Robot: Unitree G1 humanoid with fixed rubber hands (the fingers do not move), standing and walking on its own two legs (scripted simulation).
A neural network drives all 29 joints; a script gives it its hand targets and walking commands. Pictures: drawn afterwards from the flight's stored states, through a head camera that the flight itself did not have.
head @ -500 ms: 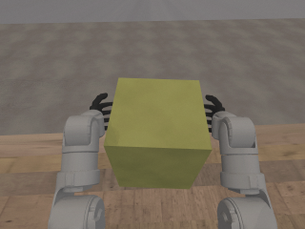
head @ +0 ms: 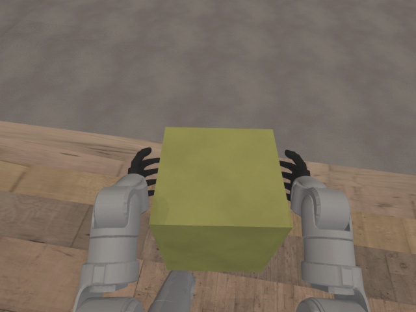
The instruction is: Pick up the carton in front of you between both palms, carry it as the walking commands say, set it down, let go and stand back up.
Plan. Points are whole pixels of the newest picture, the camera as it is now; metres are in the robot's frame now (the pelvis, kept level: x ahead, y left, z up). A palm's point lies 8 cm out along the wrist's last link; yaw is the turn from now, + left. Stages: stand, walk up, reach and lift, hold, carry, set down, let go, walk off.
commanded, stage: carry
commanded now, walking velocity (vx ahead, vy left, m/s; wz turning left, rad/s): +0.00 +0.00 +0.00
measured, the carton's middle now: (216, 204) +0.33 +0.04 -0.02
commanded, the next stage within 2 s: none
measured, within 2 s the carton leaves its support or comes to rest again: neither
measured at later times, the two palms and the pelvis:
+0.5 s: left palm (190, 100) +0.74 +0.16 -0.11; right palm (281, 111) +0.71 -0.13 -0.10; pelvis +0.39 +0.05 -0.17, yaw +1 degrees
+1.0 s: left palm (195, 67) +1.13 +0.21 -0.26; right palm (258, 77) +1.12 -0.09 -0.28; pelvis +0.78 +0.05 -0.38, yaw +0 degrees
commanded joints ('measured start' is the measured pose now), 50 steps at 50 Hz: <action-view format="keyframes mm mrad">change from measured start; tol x64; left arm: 1 -790 -1181 -808 -171 -519 -54 -298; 50 -672 -1035 -633 -23 -411 -11 -275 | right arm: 1 -661 943 685 -128 324 -86 200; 50 -689 872 716 -101 389 -16 164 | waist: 1 -11 9 -554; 50 -290 186 -497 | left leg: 1 -63 -46 99 -285 447 10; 10 1255 274 -244 -457 1098 232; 28 260 35 96 241 594 24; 30 -105 -144 108 725 -442 8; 50 1107 156 -104 -557 933 203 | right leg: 1 456 -162 357 13 716 -67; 13 -606 -121 219 669 21 111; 31 775 -368 466 -188 1283 -108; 33 517 -428 795 -304 559 -228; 48 -51 -142 135 443 803 66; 50 -461 5 80 951 -193 139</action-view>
